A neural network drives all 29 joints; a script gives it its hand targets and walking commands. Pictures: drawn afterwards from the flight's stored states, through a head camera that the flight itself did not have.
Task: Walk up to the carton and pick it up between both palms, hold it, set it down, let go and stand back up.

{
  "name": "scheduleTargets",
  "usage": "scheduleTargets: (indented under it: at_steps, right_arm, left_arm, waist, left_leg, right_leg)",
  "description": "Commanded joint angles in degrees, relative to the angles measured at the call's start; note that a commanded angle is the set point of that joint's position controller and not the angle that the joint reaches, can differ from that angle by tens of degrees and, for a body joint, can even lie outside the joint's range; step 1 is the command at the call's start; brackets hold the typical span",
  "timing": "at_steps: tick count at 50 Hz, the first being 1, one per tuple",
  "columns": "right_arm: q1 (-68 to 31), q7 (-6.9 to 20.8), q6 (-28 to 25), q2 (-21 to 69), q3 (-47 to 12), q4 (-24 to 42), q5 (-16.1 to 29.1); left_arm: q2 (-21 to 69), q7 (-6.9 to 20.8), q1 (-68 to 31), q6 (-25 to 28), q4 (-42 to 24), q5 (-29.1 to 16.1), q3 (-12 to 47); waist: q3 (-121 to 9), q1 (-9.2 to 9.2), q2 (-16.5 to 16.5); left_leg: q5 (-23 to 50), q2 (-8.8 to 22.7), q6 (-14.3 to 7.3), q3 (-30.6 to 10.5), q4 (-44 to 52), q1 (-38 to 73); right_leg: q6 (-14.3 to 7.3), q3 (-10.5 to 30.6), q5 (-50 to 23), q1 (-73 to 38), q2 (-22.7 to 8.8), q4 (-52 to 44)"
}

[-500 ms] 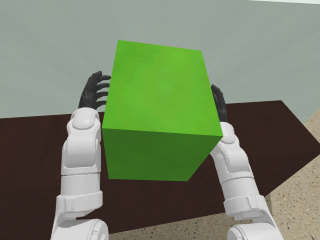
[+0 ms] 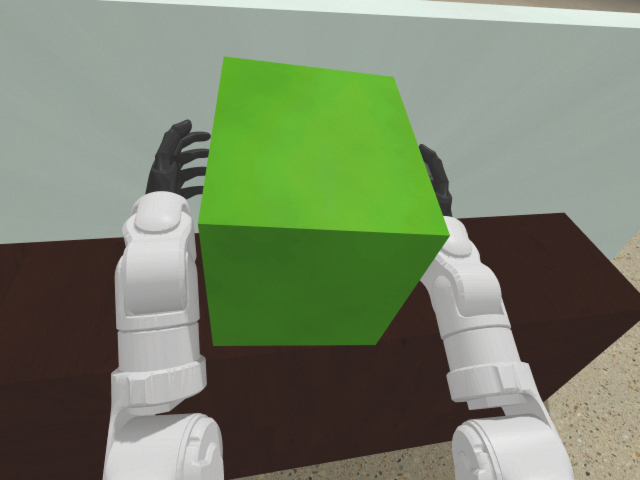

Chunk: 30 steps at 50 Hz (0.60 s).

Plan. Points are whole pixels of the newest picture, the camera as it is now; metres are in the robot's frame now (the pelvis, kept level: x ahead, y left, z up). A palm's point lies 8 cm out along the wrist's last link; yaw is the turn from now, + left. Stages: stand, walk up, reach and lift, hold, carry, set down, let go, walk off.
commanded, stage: reach and lift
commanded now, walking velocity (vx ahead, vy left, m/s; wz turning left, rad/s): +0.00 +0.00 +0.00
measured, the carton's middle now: (304, 209) +0.37 -0.01 +0.17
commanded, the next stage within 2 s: hold in 0.04 s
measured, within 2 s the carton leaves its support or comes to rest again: neither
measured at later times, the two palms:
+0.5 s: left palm (148, 209) +0.34 +0.16 +0.20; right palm (414, 210) +0.35 -0.14 +0.18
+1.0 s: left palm (160, 203) +0.35 +0.15 +0.20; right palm (421, 214) +0.35 -0.15 +0.18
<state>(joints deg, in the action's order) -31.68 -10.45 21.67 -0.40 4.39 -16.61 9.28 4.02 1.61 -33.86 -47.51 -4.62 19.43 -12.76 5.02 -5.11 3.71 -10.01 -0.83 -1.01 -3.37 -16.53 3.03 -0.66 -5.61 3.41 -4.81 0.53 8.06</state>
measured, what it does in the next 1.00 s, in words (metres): stands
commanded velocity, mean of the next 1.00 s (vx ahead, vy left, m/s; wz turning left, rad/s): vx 0.00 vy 0.00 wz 0.00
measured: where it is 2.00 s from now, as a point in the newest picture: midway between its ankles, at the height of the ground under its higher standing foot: outside the picture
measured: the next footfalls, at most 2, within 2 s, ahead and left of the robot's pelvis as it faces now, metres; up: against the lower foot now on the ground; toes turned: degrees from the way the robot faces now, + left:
none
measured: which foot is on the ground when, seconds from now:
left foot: down 0.00-1.00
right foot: down 0.00-1.00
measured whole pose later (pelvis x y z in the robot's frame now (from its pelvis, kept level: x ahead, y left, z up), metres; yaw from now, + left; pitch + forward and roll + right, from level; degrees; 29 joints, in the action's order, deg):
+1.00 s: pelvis +0.00 -0.01 +0.00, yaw +0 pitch -10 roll -1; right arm -30.8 -13.2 21.4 -1.3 1.0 -13.9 10.9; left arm 3.4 3.4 -32.3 -48.2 -9.0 19.1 -12.9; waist 7.0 -3.4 4.4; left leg -9.5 -0.1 -0.4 -2.6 -15.7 3.4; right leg -1.3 -5.7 3.3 -5.0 1.0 7.8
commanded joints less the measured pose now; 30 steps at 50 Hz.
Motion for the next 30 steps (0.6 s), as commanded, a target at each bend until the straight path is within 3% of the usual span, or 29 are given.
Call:
scheduleTargets:
  at_steps: [1,4,8,10,12,14,18,22,25,30]
  right_arm:
    - [-38.9,2.9,-2.7,12.4,-7.5,4.8,-1.0]
    - [-39.0,3.5,-4.1,13.6,-9.6,7.2,-1.4]
    - [-39.2,1.6,-5.1,17.9,-21.4,16.4,2.4]
    - [-38.1,0.2,-4.7,19.8,-26.1,19.3,4.9]
    - [-37.0,-0.6,-4.3,20.1,-27.9,20.2,6.3]
    - [-35.9,-0.9,-3.8,18.9,-27.2,19.7,6.5]
    - [-36.7,-0.6,-3.2,17.1,-21.8,17.4,4.6]
    - [-37.8,0.2,-2.8,16.3,-16.0,14.0,2.3]
    - [-37.7,0.3,-2.2,15.9,-14.2,12.1,1.5]
    - [-37.2,0.0,-1.4,15.9,-15.1,11.8,2.3]
  left_arm:
    - [19.1,8.7,-31.8,4.3,5.1,-7.8,18.6]
    - [19.3,7.7,-31.0,5.5,1.8,-7.4,18.7]
    - [21.3,6.8,-27.2,6.6,-5.8,-6.8,20.6]
    - [22.2,6.9,-25.5,5.9,-9.8,-7.4,22.1]
    - [21.6,7.3,-24.4,4.7,-11.9,-7.6,22.9]
    - [20.4,7.5,-24.0,3.5,-12.4,-7.9,23.1]
    - [18.5,7.5,-27.0,2.2,-10.2,-9.5,24.3]
    - [18.2,7.3,-30.1,2.1,-7.6,-10.2,24.8]
    - [18.1,7.5,-30.6,1.9,-6.1,-9.6,23.8]
    - [17.9,8.3,-29.5,1.7,-5.6,-8.0,21.4]
  waist:
    - [-11.9,-4.13,-6.0]
    - [-16.5,-1.89,-5.9]
    - [-27.9,2.52,-2.9]
    - [-29.3,3.85,-2.8]
    - [-27.7,4.4,-2.7]
    - [-24.7,4.01,-2.4]
    - [-19.1,1.07,-2.2]
    - [-16.6,-1.27,-5.0]
    - [-16.6,-1.59,-6.5]
    - [-18.1,-0.53,-6.7]
  left_leg:
    - [-5.3,0.7,3.1,2.6,6.6,-11.6]
    - [1.2,0.4,3.3,3.0,5.5,-8.8]
    - [25.4,-1.2,2.3,2.8,0.7,-1.3]
    - [30.3,-1.2,1.7,2.5,0.4,-0.5]
    - [29.6,-0.9,1.6,2.7,0.8,-0.1]
    - [25.8,-0.6,1.8,3.3,1.7,-0.2]
    - [12.6,-0.3,2.2,4.5,3.8,-3.1]
    - [4.1,-0.3,2.4,4.9,4.9,-6.9]
    - [4.0,-0.4,2.7,4.6,4.6,-8.1]
    - [9.8,-0.7,2.9,4.1,3.4,-7.3]
  right_leg:
    - [0.4,-1.2,5.2,-5.3,1.1,1.1]
    - [0.5,-1.8,0.3,-8.1,1.5,1.9]
    - [0.9,-0.3,-20.4,-16.8,1.8,3.7]
    - [1.6,0.6,-26.6,-18.3,0.9,4.2]
    - [1.8,1.0,-26.7,-17.7,0.2,3.9]
    - [1.7,0.9,-22.3,-16.2,-0.1,3.1]
    - [1.5,0.1,-7.7,-11.1,0.3,1.1]
    - [1.1,-0.7,1.7,-8.3,0.4,0.5]
    - [1.0,-1.0,2.3,-8.7,0.4,0.9]
    - [1.1,-1.2,-2.7,-11.2,0.6,1.8]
